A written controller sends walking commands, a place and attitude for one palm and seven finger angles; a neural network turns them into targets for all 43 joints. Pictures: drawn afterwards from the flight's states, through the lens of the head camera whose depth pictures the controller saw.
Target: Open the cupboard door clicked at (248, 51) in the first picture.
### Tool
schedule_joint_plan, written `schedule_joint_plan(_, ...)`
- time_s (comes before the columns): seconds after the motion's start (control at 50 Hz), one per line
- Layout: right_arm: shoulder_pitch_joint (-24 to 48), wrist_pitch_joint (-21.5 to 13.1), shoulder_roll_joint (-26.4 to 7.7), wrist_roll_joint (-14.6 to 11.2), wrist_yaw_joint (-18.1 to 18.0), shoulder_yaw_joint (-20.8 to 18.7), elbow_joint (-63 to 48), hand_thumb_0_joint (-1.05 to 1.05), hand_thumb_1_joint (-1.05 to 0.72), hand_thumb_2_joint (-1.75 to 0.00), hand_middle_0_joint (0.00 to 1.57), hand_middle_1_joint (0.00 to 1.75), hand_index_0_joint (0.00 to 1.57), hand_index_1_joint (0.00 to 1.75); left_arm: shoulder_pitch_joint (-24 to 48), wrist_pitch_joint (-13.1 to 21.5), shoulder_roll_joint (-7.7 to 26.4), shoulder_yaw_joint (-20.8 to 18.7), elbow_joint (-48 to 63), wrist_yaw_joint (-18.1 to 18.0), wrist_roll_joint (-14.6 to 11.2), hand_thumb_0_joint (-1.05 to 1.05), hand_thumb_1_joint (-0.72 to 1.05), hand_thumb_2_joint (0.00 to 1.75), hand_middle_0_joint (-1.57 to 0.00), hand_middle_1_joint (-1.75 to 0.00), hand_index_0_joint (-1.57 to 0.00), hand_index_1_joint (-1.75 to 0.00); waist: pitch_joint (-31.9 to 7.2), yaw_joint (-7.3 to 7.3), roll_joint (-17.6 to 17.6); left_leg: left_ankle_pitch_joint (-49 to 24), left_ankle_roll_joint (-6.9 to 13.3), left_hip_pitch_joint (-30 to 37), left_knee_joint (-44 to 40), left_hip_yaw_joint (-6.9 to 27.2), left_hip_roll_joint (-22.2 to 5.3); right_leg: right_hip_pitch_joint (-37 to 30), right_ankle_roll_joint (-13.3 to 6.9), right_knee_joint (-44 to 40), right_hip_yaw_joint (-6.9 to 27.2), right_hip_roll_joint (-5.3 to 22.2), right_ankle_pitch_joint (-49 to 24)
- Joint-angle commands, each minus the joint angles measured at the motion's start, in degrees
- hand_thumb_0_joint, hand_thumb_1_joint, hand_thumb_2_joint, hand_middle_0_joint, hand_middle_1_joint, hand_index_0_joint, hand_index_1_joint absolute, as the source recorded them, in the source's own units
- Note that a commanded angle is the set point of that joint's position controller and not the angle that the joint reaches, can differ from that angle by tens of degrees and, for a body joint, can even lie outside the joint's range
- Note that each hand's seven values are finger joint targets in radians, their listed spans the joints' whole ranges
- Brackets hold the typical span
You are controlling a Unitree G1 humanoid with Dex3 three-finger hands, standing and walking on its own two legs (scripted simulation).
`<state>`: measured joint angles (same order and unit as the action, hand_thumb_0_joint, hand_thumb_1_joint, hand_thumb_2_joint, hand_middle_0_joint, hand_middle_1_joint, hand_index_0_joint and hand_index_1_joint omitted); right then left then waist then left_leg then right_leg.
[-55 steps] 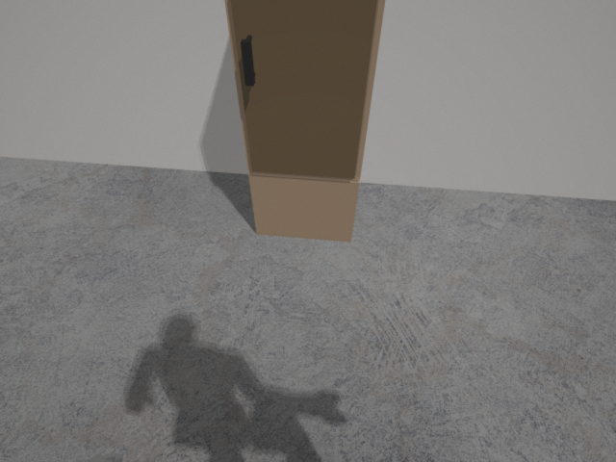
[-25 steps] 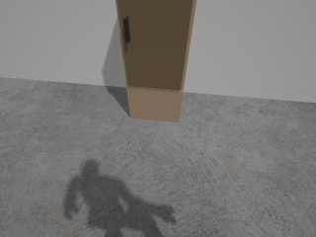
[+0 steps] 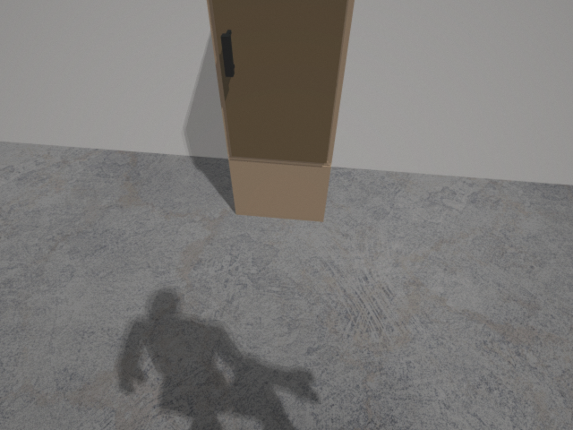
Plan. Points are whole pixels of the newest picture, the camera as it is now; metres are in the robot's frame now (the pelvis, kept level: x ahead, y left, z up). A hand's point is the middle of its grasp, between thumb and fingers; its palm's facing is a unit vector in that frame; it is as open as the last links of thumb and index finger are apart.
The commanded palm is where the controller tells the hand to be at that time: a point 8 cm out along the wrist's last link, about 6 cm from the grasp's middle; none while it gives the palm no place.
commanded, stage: look at it before walking up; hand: left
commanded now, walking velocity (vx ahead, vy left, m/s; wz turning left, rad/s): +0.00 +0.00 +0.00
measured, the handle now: (229, 53) +1.13 +0.24 +0.02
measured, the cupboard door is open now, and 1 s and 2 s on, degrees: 0 0 0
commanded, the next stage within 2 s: walk to a spot facing it in 0.34 s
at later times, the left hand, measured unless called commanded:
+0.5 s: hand out of the picture +0.08 +0.24 -0.16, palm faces -0.03 -0.94 -0.34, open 7.4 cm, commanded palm none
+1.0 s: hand out of the picture +0.10 +0.24 -0.18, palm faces +0.19 -0.97 -0.17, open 7.4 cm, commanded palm none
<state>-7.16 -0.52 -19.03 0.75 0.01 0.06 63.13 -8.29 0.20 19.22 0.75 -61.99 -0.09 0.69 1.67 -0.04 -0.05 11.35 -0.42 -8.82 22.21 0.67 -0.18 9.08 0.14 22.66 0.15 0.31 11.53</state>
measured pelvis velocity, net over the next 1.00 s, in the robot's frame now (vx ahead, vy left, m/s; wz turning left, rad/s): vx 0.11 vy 0.06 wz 0.19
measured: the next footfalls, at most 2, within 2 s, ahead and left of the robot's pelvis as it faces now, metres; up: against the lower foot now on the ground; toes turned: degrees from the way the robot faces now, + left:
right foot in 1.22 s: +0.37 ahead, -0.05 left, +0.00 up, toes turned +5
left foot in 1.56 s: +0.35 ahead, +0.18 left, +0.00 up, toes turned +12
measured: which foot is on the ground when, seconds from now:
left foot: down 0.00-1.00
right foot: down 0.00-0.76, up 0.78-1.00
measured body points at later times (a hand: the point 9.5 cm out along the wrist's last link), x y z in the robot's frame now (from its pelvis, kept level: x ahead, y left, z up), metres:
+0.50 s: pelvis +0.01 +0.00 +0.00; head +0.01 +0.00 +0.45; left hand +0.08 +0.29 -0.13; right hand +0.08 -0.30 -0.13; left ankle +0.01 +0.12 -0.74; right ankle +0.01 -0.12 -0.74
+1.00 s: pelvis +0.11 +0.06 +0.00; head +0.12 +0.07 +0.45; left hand +0.09 +0.29 -0.16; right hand +0.08 -0.16 -0.15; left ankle +0.06 +0.13 -0.74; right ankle +0.18 -0.08 -0.68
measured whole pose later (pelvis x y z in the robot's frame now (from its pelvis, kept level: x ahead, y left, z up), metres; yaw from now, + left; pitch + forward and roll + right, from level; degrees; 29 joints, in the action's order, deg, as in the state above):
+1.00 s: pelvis +0.11 +0.06 +0.00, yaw +11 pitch +0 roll +0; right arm -25.4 -3.3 -5.9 0.9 -0.9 -1.0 64.1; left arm -16.5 0.0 11.0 -2.0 -60.0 0.8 1.7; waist 0.9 -1.2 1.8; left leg 15.2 3.4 -5.7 21.0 -3.1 1.9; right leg 30.4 1.7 56.3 -3.6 6.4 15.5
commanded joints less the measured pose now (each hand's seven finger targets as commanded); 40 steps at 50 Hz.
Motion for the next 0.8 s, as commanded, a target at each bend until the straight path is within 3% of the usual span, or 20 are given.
schedule_joint_plan(0.0,2.80,-1.49,-12.03,-0.27,-0.58,-2.17,-3.47,0.00,-0.90,-0.90,0.20,0.30,0.20,0.30,2.28,1.29,11.97,-2.59,3.52,-0.56,0.00,0.00,0.90,0.90,-0.20,-0.30,-0.20,-0.30,-3.47,0.16,-0.31,-6.45,2.03,0.76,-3.96,5.39,-6.41,-0.02,-1.91,-4.17,5.81,6.63,-4.65)
schedule_joint_plan(0.42,3.10,-1.39,-12.10,-0.33,-0.65,-1.97,-3.12,0.00,-0.90,-0.90,0.20,0.30,0.20,0.30,2.13,1.41,12.20,-2.62,3.25,-0.54,-0.03,0.00,0.90,0.90,-0.20,-0.30,-0.20,-0.30,-3.38,0.23,0.26,-7.41,1.74,1.90,-4.45,4.91,-6.53,-1.01,-1.93,-5.25,6.04,6.79,-6.68)
schedule_joint_plan(0.46,-0.46,-0.32,-5.13,0.09,-0.26,-0.32,-1.81,0.00,-0.90,-0.90,0.20,0.30,0.20,0.30,-1.61,0.27,5.64,-1.38,1.81,-0.82,-0.05,0.00,0.90,0.90,-0.20,-0.30,-0.20,-0.30,-3.94,0.35,0.54,-1.99,0.95,-0.09,-3.04,4.29,-5.54,-2.06,-0.66,-4.49,4.72,6.80,2.19)
schedule_joint_plan(0.48,-1.59,0.20,-4.69,0.30,-0.12,-0.26,-1.92,0.00,-0.90,-0.90,0.20,0.30,0.20,0.30,-3.14,-0.25,5.59,-1.56,1.74,-0.75,0.20,0.00,0.90,0.90,-0.20,-0.30,-0.20,-0.30,-2.56,0.82,1.07,4.05,1.08,-2.88,-1.55,4.16,-4.66,-1.51,-0.72,-4.67,5.13,6.66,9.97)
schedule_joint_plan(0.52,-2.05,0.79,-4.28,0.64,0.12,-0.61,-3.15,0.00,-0.90,-0.90,0.20,0.30,0.20,0.30,-5.28,-0.80,7.14,-2.51,2.19,-0.32,0.50,0.00,0.90,0.90,-0.20,-0.30,-0.20,-0.30,2.16,1.65,4.71,14.41,1.23,-11.51,2.60,3.03,-2.04,-0.76,-2.30,-7.27,8.45,8.92,22.21)
schedule_joint_plan(0.56,-2.58,0.95,-3.23,0.63,0.14,-1.14,-5.05,0.00,-0.90,-0.90,0.20,0.30,0.20,0.30,-8.56,-0.63,9.23,-3.87,3.17,-0.38,0.75,0.00,0.90,0.90,-0.20,-0.30,-0.20,-0.30,3.26,2.75,11.80,15.22,0.84,-18.11,14.76,-1.53,-0.46,-2.24,-6.42,-12.79,15.79,16.56,29.34)
schedule_joint_plan(0.58,-1.76,0.76,-3.66,0.54,0.29,-1.56,-6.28,0.00,-0.90,-0.90,0.20,0.30,0.20,0.30,-9.96,-0.17,9.37,-4.20,3.60,-0.58,0.75,0.00,0.90,0.90,-0.20,-0.30,-0.20,-0.30,4.11,3.26,11.77,16.56,1.00,-20.62,20.57,-1.66,-1.79,-2.87,-8.87,-14.00,18.24,19.70,28.43)
schedule_joint_plan(0.6,-1.29,0.30,-3.22,0.38,0.64,-1.97,-7.06,0.00,-0.90,-0.90,0.20,0.30,0.20,0.30,-10.10,0.56,9.05,-4.53,3.84,-0.61,0.89,0.00,0.90,0.90,-0.20,-0.30,-0.20,-0.30,4.45,2.89,9.45,16.69,1.15,-22.25,23.43,-1.42,-3.34,-3.50,-10.34,-13.73,17.70,21.33,24.42)
schedule_joint_plan(0.64,-2.84,-0.31,-1.30,0.12,1.34,-2.16,-7.69,0.00,-0.90,-0.90,0.20,0.30,0.20,0.30,-8.73,1.49,8.29,-4.81,4.66,-0.54,1.12,0.00,0.90,0.90,-0.20,-0.30,-0.20,-0.30,3.83,1.34,6.70,15.27,1.05,-19.49,20.58,-2.86,-4.56,-3.23,-9.99,-10.23,10.57,20.60,14.58)
schedule_joint_plan(0.66,-5.09,-0.51,-0.07,0.08,1.53,-2.09,-7.41,0.00,-0.90,-0.90,0.20,0.30,0.20,0.30,-8.03,1.58,7.88,-4.81,4.85,-0.46,1.04,0.00,0.90,0.90,-0.20,-0.30,-0.20,-0.30,3.43,0.17,7.26,13.14,1.00,-15.06,16.08,-4.45,-4.16,-0.67,-8.67,-8.06,6.63,19.35,12.46)
schedule_joint_plan(0.68,-8.57,-0.66,0.57,0.06,1.57,-2.19,-6.53,0.00,-0.90,-0.90,0.20,0.30,0.20,0.30,-6.80,1.48,7.21,-4.84,5.03,-0.39,0.92,0.00,0.90,0.90,-0.20,-0.30,-0.20,-0.30,3.21,-1.59,5.69,9.56,1.07,-7.32,11.32,-6.27,-3.18,4.53,-6.85,-5.37,2.67,17.69,13.97)
schedule_joint_plan(0.7,-14.05,-0.89,0.44,0.11,1.35,-2.48,-4.97,0.00,-0.90,-0.90,0.20,0.30,0.20,0.30,-6.71,1.17,5.83,-4.78,5.25,-0.22,0.61,0.00,0.90,0.90,-0.20,-0.30,-0.20,-0.30,1.56,-3.46,2.05,7.13,1.14,2.02,6.26,-6.92,-1.75,10.15,-4.54,0.51,-1.87,14.26,15.74)
schedule_joint_plan(0.72,-20.47,-1.21,-3.11,0.57,0.82,-3.65,-3.09,0.00,-0.90,-0.90,0.20,0.30,0.20,0.30,-6.74,0.78,2.47,-4.18,6.13,0.22,0.24,0.00,0.90,0.90,-0.20,-0.30,-0.20,-0.30,1.61,-5.72,-9.96,17.30,3.82,7.67,-1.84,6.14,-7.83,17.99,-1.31,15.36,-7.45,8.24,16.25)
schedule_joint_plan(0.74,-26.56,-1.60,-8.16,1.09,0.03,-5.08,-2.15,0.00,-0.90,-0.90,0.20,0.30,0.20,0.30,-4.72,0.74,-1.58,-3.29,8.95,0.65,0.05,0.00,0.90,0.90,-0.20,-0.30,-0.20,-0.30,2.98,-7.19,-21.22,25.99,10.10,9.49,-13.40,29.46,-20.97,29.90,1.62,33.21,-10.17,0.97,23.58)
schedule_joint_plan(0.76,-26.43,-1.49,-7.00,0.58,-0.30,-4.67,-1.98,0.00,-0.90,-0.90,0.20,0.30,0.20,0.30,-1.59,1.21,-0.61,-3.43,10.26,0.32,0.83,0.00,0.90,0.90,-0.20,-0.30,-0.20,-0.30,4.22,-6.47,-12.95,27.27,13.05,6.86,-14.92,33.07,-22.72,32.73,-0.20,40.78,-2.61,3.55,21.36)
schedule_joint_plan(0.78,-24.08,-1.67,-5.25,0.30,-0.49,-4.44,-2.72,0.00,-0.90,-0.90,0.20,0.30,0.20,0.30,-0.43,1.61,-0.71,-3.58,10.04,0.45,1.01,0.00,0.90,0.90,-0.20,-0.30,-0.20,-0.30,4.82,-5.20,-6.65,26.87,13.96,4.13,-14.09,32.04,-21.87,33.96,-0.62,44.56,-0.80,5.10,17.14)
